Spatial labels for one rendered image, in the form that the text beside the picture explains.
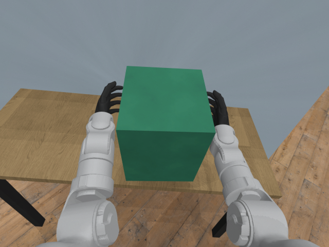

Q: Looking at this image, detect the left robot upper arm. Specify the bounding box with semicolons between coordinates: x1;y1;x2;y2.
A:
35;199;119;247

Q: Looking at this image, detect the carton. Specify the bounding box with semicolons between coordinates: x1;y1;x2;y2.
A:
116;66;216;182

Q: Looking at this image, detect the table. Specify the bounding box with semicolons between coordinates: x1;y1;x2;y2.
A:
0;89;282;238

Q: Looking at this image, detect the robot left forearm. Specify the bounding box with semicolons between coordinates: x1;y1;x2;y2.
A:
57;112;115;241

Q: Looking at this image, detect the robot left hand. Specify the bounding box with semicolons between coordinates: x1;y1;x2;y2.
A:
95;81;123;114

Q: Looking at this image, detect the right robot upper arm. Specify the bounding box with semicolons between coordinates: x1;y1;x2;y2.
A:
226;199;319;247

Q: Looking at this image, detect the robot right hand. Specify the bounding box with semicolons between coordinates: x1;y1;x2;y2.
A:
207;90;229;127

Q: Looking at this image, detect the robot right forearm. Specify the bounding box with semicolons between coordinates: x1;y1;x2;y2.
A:
210;125;288;229

